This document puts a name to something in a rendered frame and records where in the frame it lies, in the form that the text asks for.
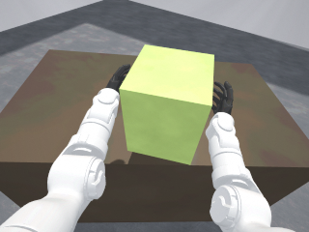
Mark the pedestal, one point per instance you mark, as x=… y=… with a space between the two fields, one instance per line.
x=47 y=110

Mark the carton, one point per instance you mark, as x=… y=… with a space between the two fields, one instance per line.
x=166 y=100

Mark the left robot forearm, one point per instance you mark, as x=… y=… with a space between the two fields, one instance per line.
x=94 y=132

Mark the robot left hand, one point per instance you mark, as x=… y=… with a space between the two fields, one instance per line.
x=118 y=77

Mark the robot right hand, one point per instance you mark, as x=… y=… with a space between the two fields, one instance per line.
x=225 y=104

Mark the robot right upper arm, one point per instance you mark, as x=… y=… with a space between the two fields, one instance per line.
x=237 y=209

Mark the right robot forearm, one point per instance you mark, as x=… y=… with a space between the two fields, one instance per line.
x=226 y=158

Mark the robot left upper arm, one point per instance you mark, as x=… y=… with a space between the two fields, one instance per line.
x=74 y=181

